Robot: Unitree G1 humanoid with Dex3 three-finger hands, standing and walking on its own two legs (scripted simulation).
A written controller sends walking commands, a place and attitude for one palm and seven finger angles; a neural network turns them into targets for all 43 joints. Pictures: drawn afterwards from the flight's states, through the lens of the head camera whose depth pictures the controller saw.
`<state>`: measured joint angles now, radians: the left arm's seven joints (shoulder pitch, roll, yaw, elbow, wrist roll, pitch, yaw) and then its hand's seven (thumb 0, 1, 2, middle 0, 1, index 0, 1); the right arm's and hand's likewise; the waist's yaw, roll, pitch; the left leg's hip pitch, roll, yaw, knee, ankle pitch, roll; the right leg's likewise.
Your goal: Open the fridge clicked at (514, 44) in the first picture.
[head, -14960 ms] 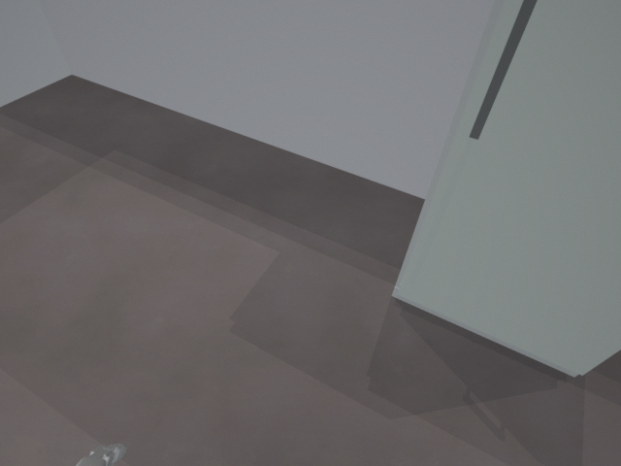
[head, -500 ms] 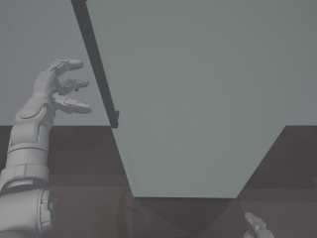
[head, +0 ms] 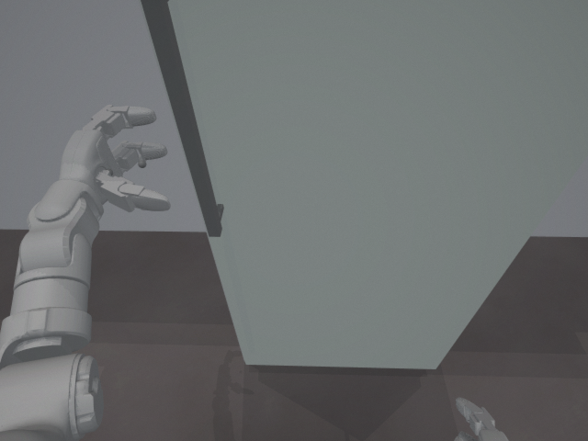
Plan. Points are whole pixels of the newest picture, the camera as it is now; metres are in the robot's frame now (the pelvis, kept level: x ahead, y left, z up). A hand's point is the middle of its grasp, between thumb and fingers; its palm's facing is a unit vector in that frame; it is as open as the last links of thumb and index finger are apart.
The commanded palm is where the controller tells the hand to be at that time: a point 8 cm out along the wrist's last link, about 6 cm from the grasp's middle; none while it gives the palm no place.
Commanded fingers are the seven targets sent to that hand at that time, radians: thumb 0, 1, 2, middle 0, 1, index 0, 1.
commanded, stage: feel for the door with the fingertips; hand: left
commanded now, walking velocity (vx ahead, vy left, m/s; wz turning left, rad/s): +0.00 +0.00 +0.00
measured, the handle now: (196, 136) +0.45 +0.16 +0.21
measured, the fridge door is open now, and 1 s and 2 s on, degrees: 0 0 0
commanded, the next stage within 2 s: slide the fingers in behind the handle in 0.76 s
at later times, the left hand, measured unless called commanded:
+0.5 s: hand (170, 158) +0.41 +0.19 +0.20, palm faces +0.06 -1.00 +0.00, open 14.0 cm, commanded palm +0.38 +0.24 +0.20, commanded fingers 0.00 -0.50 0.30 -0.30 -1.20 -0.30 -1.20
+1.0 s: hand (163, 151) +0.42 +0.20 +0.21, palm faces +0.05 -1.00 +0.00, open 13.5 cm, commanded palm +0.39 +0.24 +0.20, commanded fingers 0.00 -0.50 0.30 -0.30 -1.20 -0.30 -1.20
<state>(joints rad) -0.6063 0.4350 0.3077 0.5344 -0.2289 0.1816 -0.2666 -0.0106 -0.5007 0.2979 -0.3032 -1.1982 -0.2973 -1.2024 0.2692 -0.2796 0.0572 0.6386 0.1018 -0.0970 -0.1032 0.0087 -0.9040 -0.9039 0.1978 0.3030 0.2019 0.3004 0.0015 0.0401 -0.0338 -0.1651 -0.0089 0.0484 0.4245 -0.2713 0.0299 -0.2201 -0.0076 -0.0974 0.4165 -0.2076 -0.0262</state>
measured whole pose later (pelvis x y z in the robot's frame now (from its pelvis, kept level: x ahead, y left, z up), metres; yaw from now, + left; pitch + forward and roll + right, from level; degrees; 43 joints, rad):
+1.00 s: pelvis -0.01 +0.00 +0.00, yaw +0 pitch +1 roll +0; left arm -0.76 0.41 0.27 0.71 -0.20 0.16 -0.19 -0.01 -0.50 0.30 -0.39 -1.25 -0.38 -1.27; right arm 0.28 -0.27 0.06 0.67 0.09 -0.06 -0.10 0.01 -0.90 -0.90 0.20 0.30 0.20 0.30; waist -0.01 0.03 -0.03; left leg -0.18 -0.01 0.05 0.41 -0.25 0.03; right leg -0.24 -0.01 -0.10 0.40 -0.18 -0.03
